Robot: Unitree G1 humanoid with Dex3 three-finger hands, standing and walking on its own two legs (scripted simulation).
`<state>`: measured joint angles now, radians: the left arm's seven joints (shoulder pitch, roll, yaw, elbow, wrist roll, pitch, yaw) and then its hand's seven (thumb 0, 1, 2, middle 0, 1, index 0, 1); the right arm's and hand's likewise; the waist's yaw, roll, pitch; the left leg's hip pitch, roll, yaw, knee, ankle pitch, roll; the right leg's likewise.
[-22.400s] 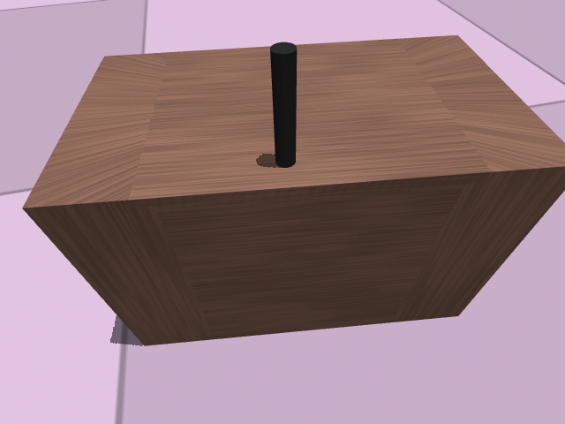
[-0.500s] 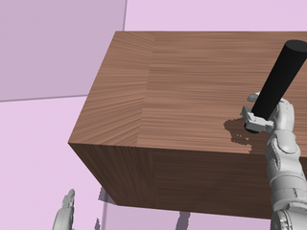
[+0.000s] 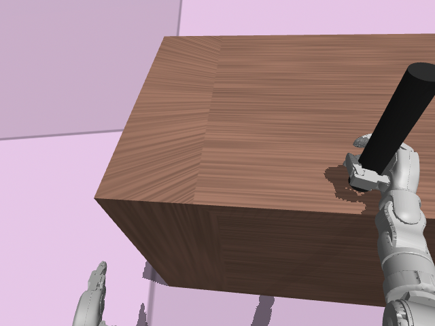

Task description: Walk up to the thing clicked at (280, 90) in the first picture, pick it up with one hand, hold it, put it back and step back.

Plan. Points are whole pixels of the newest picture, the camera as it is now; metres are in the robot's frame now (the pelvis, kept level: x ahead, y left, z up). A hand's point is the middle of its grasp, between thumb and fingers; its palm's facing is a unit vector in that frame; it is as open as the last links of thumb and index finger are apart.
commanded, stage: loosen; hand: right
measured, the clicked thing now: (386, 139) +0.41 -0.23 +0.13
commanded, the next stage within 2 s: open in 0.20 s
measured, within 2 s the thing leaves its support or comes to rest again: rests again in 1.24 s
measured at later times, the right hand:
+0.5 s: hand (364, 161) +0.41 -0.22 +0.07, palm faces +0.26 +0.97 +0.02, open 7.4 cm
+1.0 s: hand (388, 148) +0.41 -0.25 +0.10, palm faces +0.32 +0.95 +0.01, open 13.0 cm
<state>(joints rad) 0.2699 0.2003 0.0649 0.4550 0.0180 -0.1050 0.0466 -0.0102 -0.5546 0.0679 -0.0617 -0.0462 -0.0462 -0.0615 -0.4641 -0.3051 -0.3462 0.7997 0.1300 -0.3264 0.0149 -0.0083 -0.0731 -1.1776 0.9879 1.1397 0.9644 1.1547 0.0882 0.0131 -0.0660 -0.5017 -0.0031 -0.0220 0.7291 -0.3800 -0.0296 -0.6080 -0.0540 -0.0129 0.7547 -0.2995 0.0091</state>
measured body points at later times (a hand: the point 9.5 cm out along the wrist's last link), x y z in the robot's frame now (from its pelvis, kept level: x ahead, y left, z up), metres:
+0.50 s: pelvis +0.00 +0.00 -0.01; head +0.05 -0.02 +0.44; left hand +0.15 +0.26 -0.06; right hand +0.39 -0.27 +0.07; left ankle -0.01 +0.14 -0.71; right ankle +0.04 -0.12 -0.71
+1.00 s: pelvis +0.01 +0.00 +0.00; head +0.04 -0.02 +0.45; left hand +0.16 +0.27 -0.04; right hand +0.39 -0.30 +0.10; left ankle -0.01 +0.14 -0.71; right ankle +0.04 -0.12 -0.71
